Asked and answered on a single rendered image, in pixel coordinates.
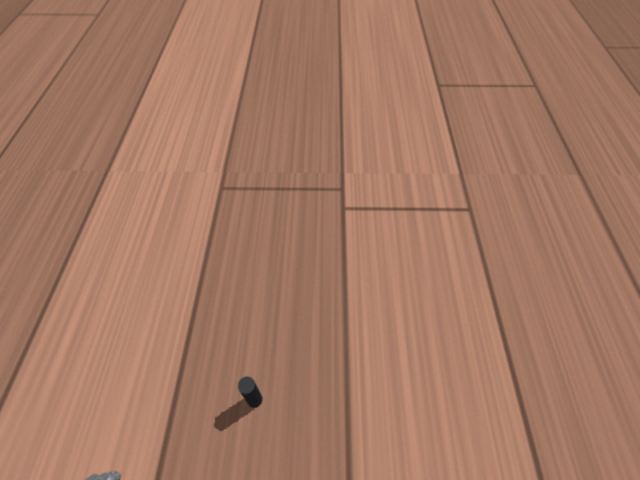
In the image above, can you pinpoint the can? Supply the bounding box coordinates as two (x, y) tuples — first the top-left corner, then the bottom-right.
(238, 377), (262, 408)

